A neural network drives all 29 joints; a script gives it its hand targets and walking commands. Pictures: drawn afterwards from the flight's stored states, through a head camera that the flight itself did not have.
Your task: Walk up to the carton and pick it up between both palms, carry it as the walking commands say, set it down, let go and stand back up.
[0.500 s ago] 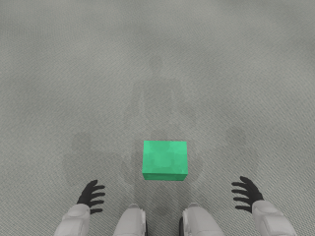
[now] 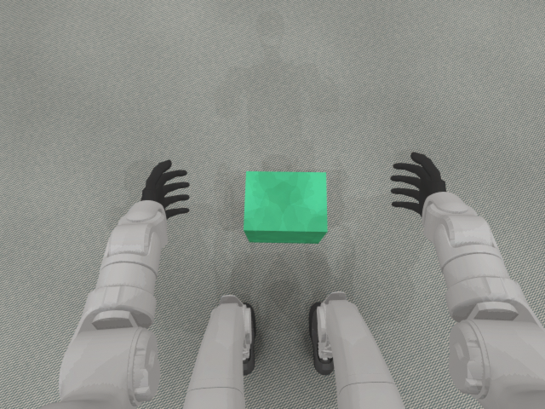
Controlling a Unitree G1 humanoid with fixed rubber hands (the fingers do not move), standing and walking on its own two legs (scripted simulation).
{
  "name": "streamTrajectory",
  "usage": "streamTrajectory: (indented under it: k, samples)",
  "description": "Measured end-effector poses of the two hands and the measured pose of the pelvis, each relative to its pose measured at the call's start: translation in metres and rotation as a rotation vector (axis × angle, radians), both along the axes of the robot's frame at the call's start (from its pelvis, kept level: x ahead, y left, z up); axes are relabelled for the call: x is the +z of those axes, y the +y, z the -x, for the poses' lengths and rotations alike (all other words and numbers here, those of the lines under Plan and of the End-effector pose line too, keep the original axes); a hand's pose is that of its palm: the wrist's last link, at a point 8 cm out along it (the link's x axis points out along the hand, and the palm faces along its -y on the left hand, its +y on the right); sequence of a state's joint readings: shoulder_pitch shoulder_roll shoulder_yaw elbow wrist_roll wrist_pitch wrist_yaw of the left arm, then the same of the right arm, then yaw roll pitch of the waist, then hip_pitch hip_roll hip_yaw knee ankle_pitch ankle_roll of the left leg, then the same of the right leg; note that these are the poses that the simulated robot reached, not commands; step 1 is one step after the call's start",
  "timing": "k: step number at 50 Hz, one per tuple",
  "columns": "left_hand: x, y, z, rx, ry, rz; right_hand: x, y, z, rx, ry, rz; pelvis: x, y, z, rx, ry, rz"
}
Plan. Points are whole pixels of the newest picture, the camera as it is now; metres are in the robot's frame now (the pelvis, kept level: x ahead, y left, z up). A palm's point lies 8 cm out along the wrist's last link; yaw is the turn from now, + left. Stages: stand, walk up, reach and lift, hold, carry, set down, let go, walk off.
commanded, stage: reach and lift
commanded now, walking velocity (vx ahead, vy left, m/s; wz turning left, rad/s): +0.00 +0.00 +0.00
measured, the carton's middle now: (284, 210) +0.51 -0.02 -0.57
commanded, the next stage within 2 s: none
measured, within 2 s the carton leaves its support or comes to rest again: neither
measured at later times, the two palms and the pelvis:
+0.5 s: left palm (174, 138) +0.53 +0.19 -0.12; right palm (411, 131) +0.52 -0.23 -0.11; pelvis +0.02 +0.00 -0.02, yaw +0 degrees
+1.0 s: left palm (192, 167) +0.53 +0.19 -0.25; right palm (387, 161) +0.52 -0.22 -0.24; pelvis +0.02 +0.01 -0.12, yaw +0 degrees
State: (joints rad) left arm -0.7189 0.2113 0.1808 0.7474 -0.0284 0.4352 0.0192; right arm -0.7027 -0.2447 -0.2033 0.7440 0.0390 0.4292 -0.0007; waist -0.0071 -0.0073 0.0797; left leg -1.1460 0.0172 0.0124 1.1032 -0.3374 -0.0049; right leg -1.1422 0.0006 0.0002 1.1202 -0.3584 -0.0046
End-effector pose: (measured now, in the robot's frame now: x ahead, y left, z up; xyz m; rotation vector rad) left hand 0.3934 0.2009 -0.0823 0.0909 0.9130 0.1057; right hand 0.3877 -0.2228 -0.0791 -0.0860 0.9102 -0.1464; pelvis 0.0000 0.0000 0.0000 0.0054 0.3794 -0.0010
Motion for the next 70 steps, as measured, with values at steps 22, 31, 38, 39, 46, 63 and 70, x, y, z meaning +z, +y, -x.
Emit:
streamTrajectory:
  k: [22,31,38,39,46,63,70]
  samples:
    - [-0.039,-0.011,-0.129,0.007,-0.243,0.018,-0.034,-0.007,-0.123,-0.024,-0.253,0.006,-0.02,-0.002,-0.017,0.0,0.312,0.004]
    - [-0.047,-0.013,-0.144,-0.001,-0.269,0.034,-0.042,0.001,-0.139,-0.011,-0.283,-0.01,-0.017,0.003,-0.036,0.003,0.405,0.006]
    - [-0.075,-0.015,-0.138,0.005,-0.24,0.04,-0.069,-0.004,-0.13,-0.018,-0.248,-0.01,-0.035,0.007,-0.039,0.002,0.478,0.006]
    - [-0.082,-0.016,-0.137,0.007,-0.236,0.042,-0.075,-0.004,-0.129,-0.019,-0.243,-0.01,-0.04,0.007,-0.038,0.001,0.484,0.005]
    - [-0.134,-0.014,-0.136,0.019,-0.243,0.03,-0.126,-0.003,-0.131,-0.015,-0.252,-0.007,-0.089,0.01,-0.024,-0.003,0.493,0.001]
    - [-0.242,-0.016,-0.134,0.022,-0.242,0.009,-0.237,0.002,-0.129,-0.023,-0.249,-0.006,-0.195,0.005,0.005,0.005,0.422,0.001]
    - [-0.282,-0.02,-0.136,0.027,-0.23,0.018,-0.279,0.006,-0.13,-0.026,-0.235,-0.006,-0.227,0.003,0.01,0.007,0.392,-0.004]
